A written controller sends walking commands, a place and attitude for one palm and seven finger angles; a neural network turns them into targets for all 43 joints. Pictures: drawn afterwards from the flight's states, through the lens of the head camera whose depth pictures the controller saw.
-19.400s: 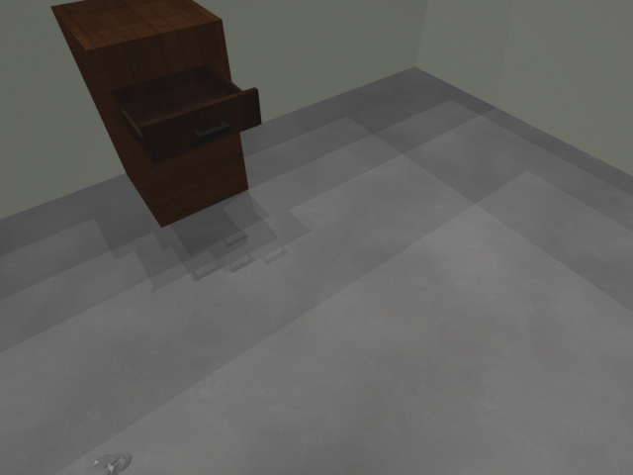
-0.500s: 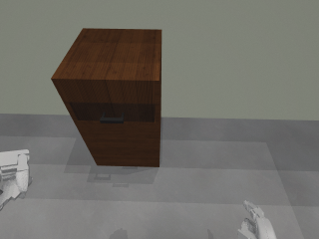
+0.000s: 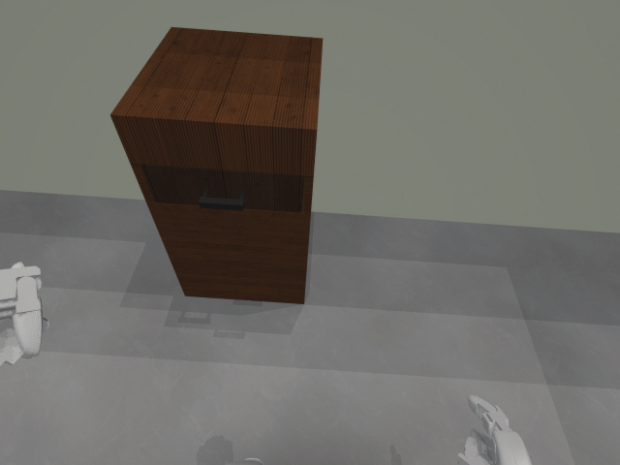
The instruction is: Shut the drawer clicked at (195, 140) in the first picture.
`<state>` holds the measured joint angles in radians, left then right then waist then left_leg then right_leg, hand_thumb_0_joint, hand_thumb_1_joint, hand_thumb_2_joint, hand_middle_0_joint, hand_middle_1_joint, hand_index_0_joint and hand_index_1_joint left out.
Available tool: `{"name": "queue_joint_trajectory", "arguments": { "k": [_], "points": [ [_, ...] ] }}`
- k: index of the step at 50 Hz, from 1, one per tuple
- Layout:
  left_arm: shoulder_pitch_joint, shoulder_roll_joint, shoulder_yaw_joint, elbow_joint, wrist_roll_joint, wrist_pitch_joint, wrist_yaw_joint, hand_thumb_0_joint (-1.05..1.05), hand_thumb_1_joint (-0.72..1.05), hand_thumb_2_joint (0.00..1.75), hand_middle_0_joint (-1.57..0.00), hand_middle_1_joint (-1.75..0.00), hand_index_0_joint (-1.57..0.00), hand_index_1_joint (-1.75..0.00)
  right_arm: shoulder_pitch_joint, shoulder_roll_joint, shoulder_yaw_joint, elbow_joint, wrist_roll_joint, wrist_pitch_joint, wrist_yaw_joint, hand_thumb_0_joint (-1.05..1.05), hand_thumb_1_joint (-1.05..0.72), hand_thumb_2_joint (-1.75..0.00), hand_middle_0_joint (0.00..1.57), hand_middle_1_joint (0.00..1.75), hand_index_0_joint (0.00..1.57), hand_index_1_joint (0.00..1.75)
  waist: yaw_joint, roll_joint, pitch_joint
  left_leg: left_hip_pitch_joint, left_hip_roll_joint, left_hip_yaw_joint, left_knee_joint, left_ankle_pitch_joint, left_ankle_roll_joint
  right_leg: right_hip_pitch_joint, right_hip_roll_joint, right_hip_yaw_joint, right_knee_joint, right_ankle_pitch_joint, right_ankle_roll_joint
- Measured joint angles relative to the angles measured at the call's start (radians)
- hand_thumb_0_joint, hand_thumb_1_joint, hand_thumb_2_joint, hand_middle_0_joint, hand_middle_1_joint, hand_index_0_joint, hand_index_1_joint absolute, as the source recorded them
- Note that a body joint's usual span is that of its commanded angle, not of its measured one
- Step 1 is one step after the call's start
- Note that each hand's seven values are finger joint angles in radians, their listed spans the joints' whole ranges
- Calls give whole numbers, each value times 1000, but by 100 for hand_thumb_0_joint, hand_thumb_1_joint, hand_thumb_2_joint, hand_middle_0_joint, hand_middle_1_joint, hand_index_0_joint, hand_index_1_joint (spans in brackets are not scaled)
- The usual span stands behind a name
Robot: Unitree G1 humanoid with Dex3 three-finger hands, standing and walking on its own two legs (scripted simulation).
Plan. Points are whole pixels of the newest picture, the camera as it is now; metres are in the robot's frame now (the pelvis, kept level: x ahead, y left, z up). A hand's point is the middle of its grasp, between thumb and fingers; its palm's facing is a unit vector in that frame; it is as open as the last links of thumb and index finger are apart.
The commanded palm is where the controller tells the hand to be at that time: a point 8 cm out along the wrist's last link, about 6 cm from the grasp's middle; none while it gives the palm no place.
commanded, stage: step back with the hand held close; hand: left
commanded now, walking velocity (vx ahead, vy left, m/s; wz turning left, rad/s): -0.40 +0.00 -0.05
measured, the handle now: (223, 198) +0.72 +0.23 -0.20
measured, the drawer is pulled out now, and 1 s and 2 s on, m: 0.00 0.00 0.00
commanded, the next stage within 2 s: stop stepping back and stand still in 0.50 s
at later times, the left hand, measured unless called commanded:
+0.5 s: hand out of the picture +0.12 +0.25 +0.18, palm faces +0.41 -0.78 -0.47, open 3.3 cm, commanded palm +0.06 +0.28 +0.19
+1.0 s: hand out of the picture +0.13 +0.27 +0.17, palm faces +0.35 -0.87 -0.35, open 3.3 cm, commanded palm +0.04 +0.31 +0.19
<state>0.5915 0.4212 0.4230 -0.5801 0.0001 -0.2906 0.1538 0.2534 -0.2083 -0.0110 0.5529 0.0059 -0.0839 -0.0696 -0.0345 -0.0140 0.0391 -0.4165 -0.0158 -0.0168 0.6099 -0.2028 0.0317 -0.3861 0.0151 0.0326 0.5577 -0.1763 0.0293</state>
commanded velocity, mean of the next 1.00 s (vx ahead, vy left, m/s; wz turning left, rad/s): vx -0.19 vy -0.02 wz -0.04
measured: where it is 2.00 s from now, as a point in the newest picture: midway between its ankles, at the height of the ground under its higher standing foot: outside the picture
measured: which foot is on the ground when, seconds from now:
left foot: down 0.00-1.00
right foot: down 0.00-0.26, up 0.28-0.50, down 0.52-0.90, up 0.92-1.00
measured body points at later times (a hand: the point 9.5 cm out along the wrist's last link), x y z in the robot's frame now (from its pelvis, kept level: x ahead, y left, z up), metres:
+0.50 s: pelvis -0.07 +0.00 +0.00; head -0.03 +0.03 +0.44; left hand +0.09 +0.29 +0.21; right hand +0.12 -0.21 -0.08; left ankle +0.07 +0.11 -0.73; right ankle -0.22 -0.12 -0.72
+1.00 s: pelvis -0.11 +0.04 +0.00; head -0.09 +0.07 +0.44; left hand +0.10 +0.32 +0.19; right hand +0.02 -0.22 -0.07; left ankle +0.06 +0.10 -0.72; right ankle -0.20 -0.09 -0.70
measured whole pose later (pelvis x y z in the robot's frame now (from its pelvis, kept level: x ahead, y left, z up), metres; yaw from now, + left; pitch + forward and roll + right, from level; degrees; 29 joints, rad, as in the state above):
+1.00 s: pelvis -0.11 +0.04 +0.00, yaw -4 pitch -2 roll -2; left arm 0.49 0.38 0.42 -0.55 -0.05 -0.22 0.14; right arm 0.24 -0.19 -0.01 0.64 -0.01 -0.13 -0.09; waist -0.03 -0.04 0.05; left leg -0.47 0.02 0.08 0.51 -0.05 0.04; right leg -0.18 0.06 0.03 0.77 -0.56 -0.01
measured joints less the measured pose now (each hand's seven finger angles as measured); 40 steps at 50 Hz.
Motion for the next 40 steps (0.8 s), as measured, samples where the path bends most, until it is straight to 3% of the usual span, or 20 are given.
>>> {"name": "queue_joint_trajectory", "arguments": {
  "k": [4,9,13,17,19,21,23,26,28,31,37,40],
  "points": [
    [1,-10,29,9,1,-18,-5,1,89,90,-141,-160,-141,-160,-24,-4,-11,16,-1,-11,8,1,-90,-90,20,30,21,30,6,20,16,-32,18,3,46,-21,2,-24,16,-2,25,3,-13],
    [8,-40,-23,-16,-18,-21,-7,1,89,90,-141,-160,-141,-160,-57,-9,-25,47,-9,0,23,1,-90,-90,20,30,20,30,6,12,15,-61,3,0,61,-93,-8,-39,5,3,-2,34,-9],
    [18,-27,-28,-38,-17,-27,-1,1,89,90,-141,-160,-141,-160,-69,-7,-21,42,-9,9,15,1,-90,-90,20,30,20,30,2,0,17,-64,4,9,10,39,9,-60,4,8,6,14,-3],
    [-4,1,5,-23,5,-25,-7,1,89,89,-141,-160,-141,-160,-57,18,-20,34,-13,-16,3,1,-90,-90,20,30,20,30,-5,33,9,-84,33,-22,-1,72,21,-76,76,11,305,-127,0],
    [-8,11,25,-29,4,-27,-8,1,89,89,-141,-160,-141,-160,-39,35,-14,36,-18,-31,8,1,-90,-90,20,30,20,30,-8,43,-22,-106,64,-12,-26,93,31,-14,97,-8,355,-187,-4],
    [0,14,41,-44,-10,-35,-5,1,89,90,-141,-160,-141,-160,-28,46,-6,43,-24,-47,18,1,-90,-90,20,30,20,30,0,35,-55,-133,77,5,-55,124,16,78,89,-29,296,-246,-13],
    [18,3,52,-54,-32,-44,-3,1,89,90,-141,-160,-141,-160,-45,55,4,59,-34,-58,28,1,-90,-90,20,30,21,30,26,12,-76,-156,77,33,-90,161,-3,166,62,-41,171,-302,-30],
    [24,-6,58,-57,-46,-60,-10,1,90,90,-141,-160,-141,-160,-108,68,18,69,-51,-66,39,1,-90,-90,20,30,21,30,71,-32,-59,-194,86,102,-114,202,-12,266,18,-19,-86,-280,-48],
    [-20,-38,6,-36,-33,-65,-29,1,90,90,-141,-160,-141,-160,-151,52,16,86,-52,-58,39,1,-90,-90,21,30,21,30,81,20,-6,-194,127,93,-114,226,-15,267,57,-14,-100,-287,-47],
    [-59,-30,-45,-44,-27,-54,-51,2,89,90,-141,-160,-141,-160,-144,54,14,95,-32,-32,32,1,-90,-90,21,30,21,30,59,27,29,-143,131,97,-138,243,-10,286,64,-18,-80,-248,-33],
    [32,28,-3,-69,-53,-27,-67,1,89,89,-141,-160,-141,-160,-48,32,13,34,-6,9,17,1,-90,-90,21,30,21,30,-24,-7,-23,-107,113,105,-80,177,-12,319,43,-12,-19,-299,-37],
    [84,27,6,-50,-58,-6,-56,1,89,89,-141,-160,-141,-160,8,-7,-6,35,-4,20,2,1,-90,-90,20,30,21,30,-30,5,-70,-122,84,73,22,34,-30,346,31,-3,-21,-311,-32]
  ]
}}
